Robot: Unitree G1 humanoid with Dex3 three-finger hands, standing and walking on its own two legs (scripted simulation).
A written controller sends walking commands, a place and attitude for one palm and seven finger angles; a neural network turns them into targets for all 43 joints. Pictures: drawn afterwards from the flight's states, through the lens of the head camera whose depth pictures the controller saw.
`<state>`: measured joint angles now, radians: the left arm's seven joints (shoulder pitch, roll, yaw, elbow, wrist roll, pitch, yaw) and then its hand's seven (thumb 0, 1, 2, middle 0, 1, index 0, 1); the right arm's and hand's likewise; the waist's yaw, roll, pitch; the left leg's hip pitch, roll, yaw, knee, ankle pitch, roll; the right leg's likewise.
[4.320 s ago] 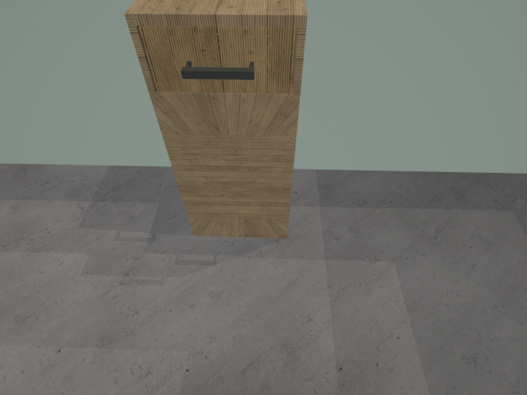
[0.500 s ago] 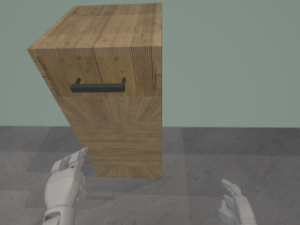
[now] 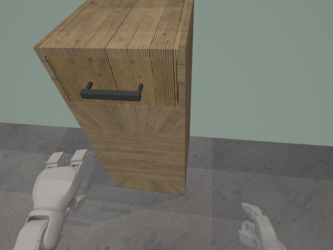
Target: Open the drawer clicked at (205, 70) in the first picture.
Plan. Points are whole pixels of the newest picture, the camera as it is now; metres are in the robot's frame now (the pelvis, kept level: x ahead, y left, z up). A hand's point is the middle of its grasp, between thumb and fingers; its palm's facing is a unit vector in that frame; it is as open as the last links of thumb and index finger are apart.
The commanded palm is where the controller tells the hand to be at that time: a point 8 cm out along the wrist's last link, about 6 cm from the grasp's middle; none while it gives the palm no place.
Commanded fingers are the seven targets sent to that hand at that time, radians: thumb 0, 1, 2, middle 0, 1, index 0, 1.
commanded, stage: raise the hand with hooked fingers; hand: left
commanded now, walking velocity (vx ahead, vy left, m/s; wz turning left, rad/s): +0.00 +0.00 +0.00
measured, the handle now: (112, 90) +0.52 +0.24 +0.09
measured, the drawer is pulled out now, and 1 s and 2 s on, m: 0.00 0.00 0.00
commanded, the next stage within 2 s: move the hooked fingers above the handle in 1.12 s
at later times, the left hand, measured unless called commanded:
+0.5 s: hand (56, 137) +0.29 +0.27 +0.16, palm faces +0.14 -0.08 -0.99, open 13.4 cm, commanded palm +0.26 +0.27 +0.22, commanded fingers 0.00 -0.50 0.30 -0.30 -1.20 -0.30 -1.20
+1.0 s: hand (46, 125) +0.29 +0.28 +0.19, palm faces +0.07 -0.07 -0.99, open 13.9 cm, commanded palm +0.26 +0.28 +0.26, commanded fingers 0.00 -0.50 0.30 -0.30 -1.20 -0.30 -1.20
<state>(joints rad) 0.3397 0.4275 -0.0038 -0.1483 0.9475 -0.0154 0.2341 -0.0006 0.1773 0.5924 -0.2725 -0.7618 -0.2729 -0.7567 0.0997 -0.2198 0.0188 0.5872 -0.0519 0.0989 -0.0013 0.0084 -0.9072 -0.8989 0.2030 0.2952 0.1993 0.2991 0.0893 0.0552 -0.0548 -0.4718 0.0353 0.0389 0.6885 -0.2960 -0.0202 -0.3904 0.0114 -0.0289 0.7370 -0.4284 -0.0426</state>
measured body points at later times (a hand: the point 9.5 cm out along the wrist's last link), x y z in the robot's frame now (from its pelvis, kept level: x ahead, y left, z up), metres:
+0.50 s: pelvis +0.01 +0.02 +0.02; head +0.02 -0.01 +0.47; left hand +0.27 +0.27 +0.21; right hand +0.24 -0.18 -0.07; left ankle +0.03 +0.14 -0.72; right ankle -0.03 -0.09 -0.72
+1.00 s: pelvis -0.02 +0.03 +0.03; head +0.00 +0.00 +0.47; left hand +0.28 +0.28 +0.24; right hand +0.18 -0.19 -0.09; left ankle +0.03 +0.14 -0.72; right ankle -0.03 -0.09 -0.72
